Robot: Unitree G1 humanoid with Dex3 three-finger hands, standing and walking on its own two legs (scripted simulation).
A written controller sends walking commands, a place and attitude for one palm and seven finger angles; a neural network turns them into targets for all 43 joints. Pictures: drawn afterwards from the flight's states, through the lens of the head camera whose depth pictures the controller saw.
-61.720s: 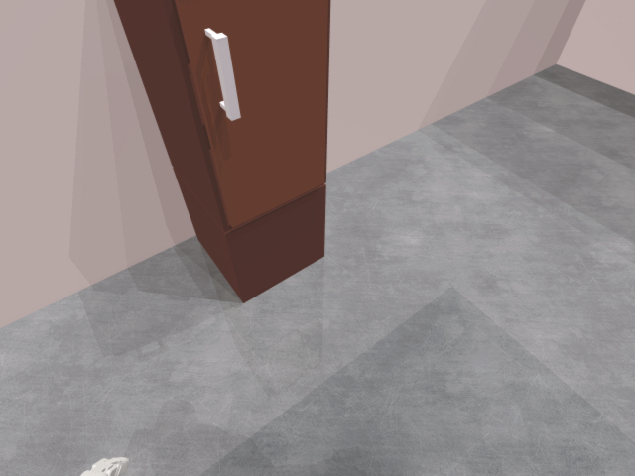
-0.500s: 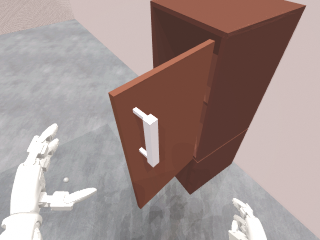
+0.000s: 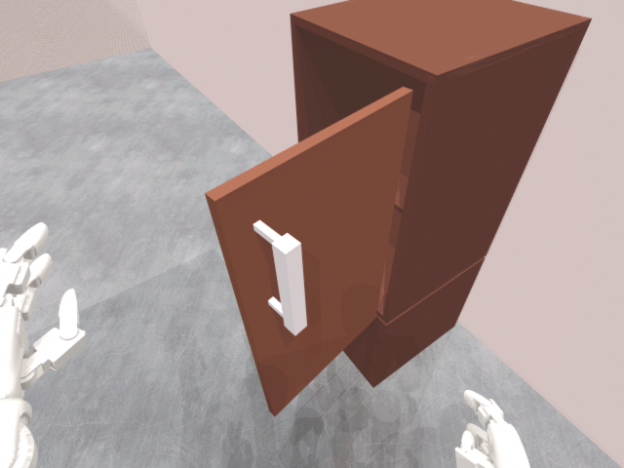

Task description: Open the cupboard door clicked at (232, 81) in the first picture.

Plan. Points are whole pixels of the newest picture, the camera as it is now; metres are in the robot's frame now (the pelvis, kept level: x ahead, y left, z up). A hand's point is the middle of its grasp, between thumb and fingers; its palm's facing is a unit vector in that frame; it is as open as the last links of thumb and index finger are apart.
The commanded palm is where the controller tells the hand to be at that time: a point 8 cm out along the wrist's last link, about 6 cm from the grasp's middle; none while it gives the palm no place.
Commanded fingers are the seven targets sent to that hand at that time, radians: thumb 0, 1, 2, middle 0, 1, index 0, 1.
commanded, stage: draw the hand back to the body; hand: left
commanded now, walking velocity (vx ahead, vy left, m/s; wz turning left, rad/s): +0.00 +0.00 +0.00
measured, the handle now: (280, 280) +0.31 +0.09 +0.10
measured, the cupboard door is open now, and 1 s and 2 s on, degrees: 100 100 100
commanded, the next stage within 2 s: step back with the hand held close in 0.28 s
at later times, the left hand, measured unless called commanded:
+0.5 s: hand (69, 338) +0.18 +0.26 +0.16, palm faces +0.46 -0.79 -0.42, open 7.4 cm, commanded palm +0.12 +0.30 +0.17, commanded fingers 0.00 0.90 0.90 -0.20 -0.30 -0.20 -0.30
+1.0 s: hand (18, 407) +0.12 +0.27 +0.15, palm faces +0.41 -0.76 -0.51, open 7.4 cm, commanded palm +0.06 +0.32 +0.17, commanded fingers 0.00 0.90 0.90 -0.20 -0.30 -0.20 -0.30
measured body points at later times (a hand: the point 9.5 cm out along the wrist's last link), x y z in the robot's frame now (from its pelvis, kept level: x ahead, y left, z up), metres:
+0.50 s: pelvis -0.02 +0.00 +0.00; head -0.02 -0.02 +0.45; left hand +0.15 +0.30 +0.18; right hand +0.17 -0.22 -0.09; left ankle -0.03 +0.11 -0.74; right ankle -0.01 -0.11 -0.74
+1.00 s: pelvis -0.09 +0.02 -0.02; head -0.06 +0.02 +0.43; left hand +0.09 +0.31 +0.18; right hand +0.09 -0.22 -0.09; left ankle -0.03 +0.11 -0.74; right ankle -0.01 -0.11 -0.74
